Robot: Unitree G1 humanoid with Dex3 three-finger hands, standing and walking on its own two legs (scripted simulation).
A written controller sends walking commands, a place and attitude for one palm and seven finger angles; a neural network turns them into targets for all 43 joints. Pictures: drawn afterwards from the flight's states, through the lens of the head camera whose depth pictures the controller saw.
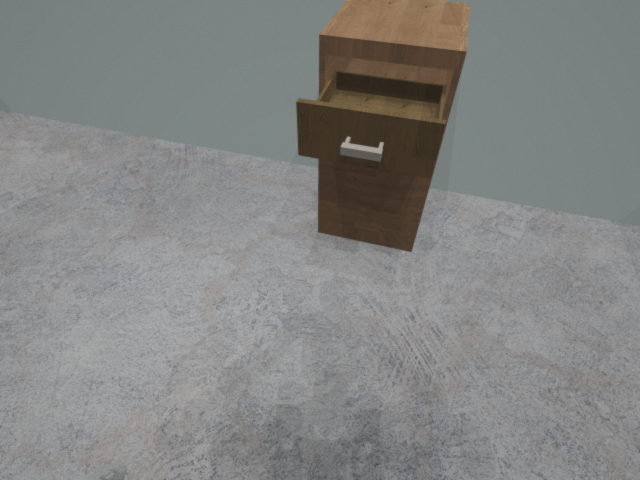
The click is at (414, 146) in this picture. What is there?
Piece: drawer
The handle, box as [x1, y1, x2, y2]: [340, 136, 383, 161]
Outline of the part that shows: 340,147 340,154 379,161 381,157 383,142 380,142 379,146 375,148 351,144 349,142 350,137 347,136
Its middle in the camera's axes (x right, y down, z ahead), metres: +0.10 -0.23 +0.98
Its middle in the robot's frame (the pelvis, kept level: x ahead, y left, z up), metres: +0.89 -0.06 -0.08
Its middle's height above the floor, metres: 0.69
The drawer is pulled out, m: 0.29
